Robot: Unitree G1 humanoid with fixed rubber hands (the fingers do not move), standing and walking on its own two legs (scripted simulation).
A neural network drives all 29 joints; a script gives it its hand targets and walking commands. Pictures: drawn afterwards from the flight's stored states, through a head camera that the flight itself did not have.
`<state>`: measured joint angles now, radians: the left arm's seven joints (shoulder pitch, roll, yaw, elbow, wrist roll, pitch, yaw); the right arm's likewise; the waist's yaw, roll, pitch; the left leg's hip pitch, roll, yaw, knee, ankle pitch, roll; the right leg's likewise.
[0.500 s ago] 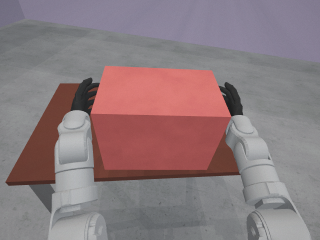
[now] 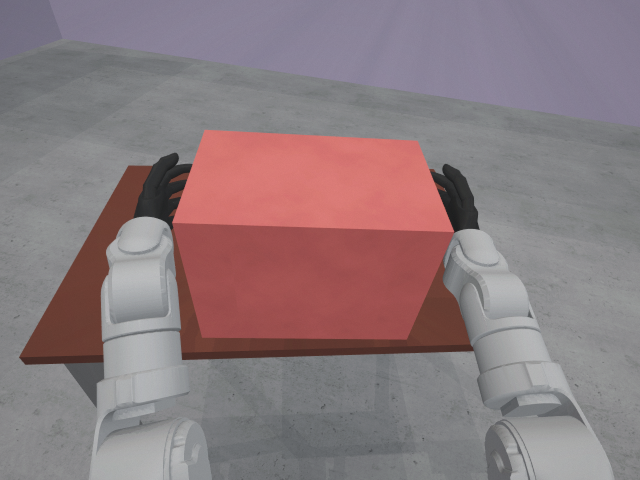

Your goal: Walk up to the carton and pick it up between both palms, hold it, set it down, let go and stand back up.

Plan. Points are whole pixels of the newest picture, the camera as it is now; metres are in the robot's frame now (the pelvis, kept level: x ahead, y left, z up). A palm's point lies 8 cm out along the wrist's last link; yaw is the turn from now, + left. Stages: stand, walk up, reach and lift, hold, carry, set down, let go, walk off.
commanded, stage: hold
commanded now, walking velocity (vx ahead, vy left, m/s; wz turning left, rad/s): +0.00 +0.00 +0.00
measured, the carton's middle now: (310, 239) +0.38 +0.01 +0.14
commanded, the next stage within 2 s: none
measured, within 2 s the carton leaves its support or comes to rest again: neither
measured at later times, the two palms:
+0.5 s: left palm (164, 222) +0.37 +0.18 +0.18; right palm (462, 226) +0.36 -0.18 +0.17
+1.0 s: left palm (159, 223) +0.36 +0.18 +0.18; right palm (463, 228) +0.35 -0.17 +0.18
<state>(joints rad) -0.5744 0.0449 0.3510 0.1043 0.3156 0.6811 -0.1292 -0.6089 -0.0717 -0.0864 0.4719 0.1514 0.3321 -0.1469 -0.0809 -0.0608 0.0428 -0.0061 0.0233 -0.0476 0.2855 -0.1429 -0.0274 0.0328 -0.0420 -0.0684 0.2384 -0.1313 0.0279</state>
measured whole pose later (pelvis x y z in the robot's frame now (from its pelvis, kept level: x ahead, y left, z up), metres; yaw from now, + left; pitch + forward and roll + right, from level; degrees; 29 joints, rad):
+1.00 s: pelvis +0.00 +0.00 +0.00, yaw -1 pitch -8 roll +0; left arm -0.57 0.03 0.36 0.10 0.31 0.68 -0.13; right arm -0.61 -0.08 -0.07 0.47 0.16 0.33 -0.15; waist -0.07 -0.07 0.03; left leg -0.01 0.03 -0.04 0.28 -0.14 -0.03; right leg 0.02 -0.04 -0.06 0.24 -0.13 0.02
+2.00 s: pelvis +0.00 +0.00 +0.00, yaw -1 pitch -7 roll -1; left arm -0.57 0.04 0.34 0.07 0.29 0.67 -0.11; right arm -0.61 -0.09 -0.07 0.45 0.16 0.31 -0.15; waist -0.07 -0.07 0.04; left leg -0.03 0.03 -0.04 0.28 -0.14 -0.03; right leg 0.00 -0.03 -0.06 0.24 -0.12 0.02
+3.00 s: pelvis +0.00 +0.00 +0.00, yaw +0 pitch -8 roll -1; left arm -0.55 0.03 0.34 0.07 0.31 0.67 -0.12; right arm -0.59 -0.10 -0.06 0.46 0.16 0.30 -0.15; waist -0.08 -0.06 0.05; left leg 0.00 0.03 -0.04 0.29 -0.15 -0.03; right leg 0.03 -0.04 -0.06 0.24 -0.13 0.03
